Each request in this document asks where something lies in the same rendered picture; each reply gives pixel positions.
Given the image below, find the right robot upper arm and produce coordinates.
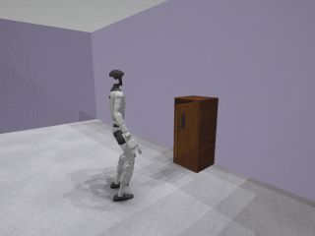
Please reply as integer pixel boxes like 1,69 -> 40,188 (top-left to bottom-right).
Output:
113,91 -> 123,120

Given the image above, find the left robot thigh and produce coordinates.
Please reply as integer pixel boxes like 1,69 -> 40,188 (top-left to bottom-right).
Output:
119,145 -> 128,163

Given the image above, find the cupboard door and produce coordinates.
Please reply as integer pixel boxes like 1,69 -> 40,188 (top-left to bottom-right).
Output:
174,102 -> 198,157

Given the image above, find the right robot hand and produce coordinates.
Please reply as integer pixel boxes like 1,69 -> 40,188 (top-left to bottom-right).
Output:
127,138 -> 142,157

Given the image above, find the handle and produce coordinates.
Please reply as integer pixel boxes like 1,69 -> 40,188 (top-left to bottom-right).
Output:
179,113 -> 185,128

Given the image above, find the right robot shin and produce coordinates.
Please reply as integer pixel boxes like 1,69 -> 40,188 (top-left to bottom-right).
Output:
118,164 -> 135,197

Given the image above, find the robot right forearm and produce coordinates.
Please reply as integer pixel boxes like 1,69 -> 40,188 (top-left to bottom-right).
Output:
115,113 -> 133,141

